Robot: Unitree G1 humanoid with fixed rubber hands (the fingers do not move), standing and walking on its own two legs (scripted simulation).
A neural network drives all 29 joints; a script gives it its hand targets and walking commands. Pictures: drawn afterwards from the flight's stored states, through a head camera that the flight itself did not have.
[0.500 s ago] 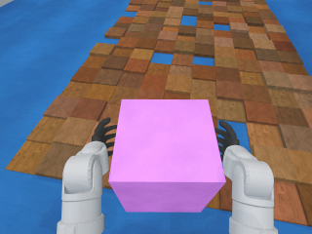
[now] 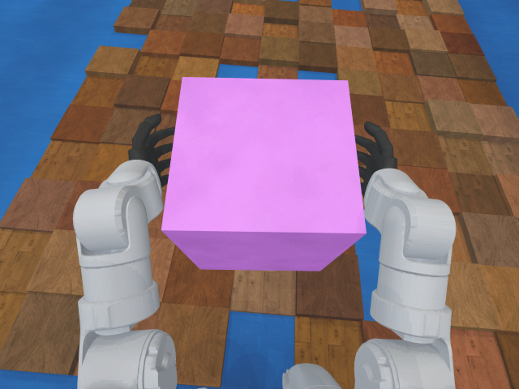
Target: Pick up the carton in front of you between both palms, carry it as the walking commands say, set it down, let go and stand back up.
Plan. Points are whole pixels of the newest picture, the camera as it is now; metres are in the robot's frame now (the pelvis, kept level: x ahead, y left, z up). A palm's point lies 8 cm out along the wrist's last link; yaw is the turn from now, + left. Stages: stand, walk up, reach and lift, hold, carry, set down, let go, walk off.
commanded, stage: carry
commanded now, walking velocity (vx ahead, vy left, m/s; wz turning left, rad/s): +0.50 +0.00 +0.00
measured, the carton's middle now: (262, 189) +0.39 -0.01 +0.06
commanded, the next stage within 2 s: none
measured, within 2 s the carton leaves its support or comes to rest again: neither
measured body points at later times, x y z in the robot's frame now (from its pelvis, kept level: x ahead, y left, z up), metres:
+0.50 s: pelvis +0.34 -0.05 +0.03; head +0.43 -0.05 +0.47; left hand +0.70 +0.14 +0.14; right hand +0.73 -0.16 +0.13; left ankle +0.37 +0.10 -0.60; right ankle +0.34 -0.09 -0.71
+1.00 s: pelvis +0.67 -0.02 +0.05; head +0.72 -0.01 +0.50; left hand +1.06 +0.11 +0.19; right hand +1.04 -0.19 +0.20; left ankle +0.62 +0.07 -0.68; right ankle +0.78 -0.14 -0.64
